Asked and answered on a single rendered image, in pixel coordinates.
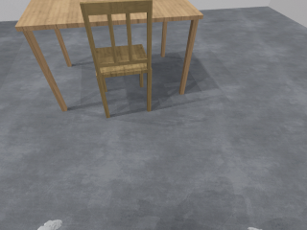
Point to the robot left hand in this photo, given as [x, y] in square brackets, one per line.
[51, 225]

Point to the table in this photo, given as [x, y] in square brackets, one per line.
[66, 14]

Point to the chair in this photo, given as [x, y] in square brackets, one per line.
[117, 61]

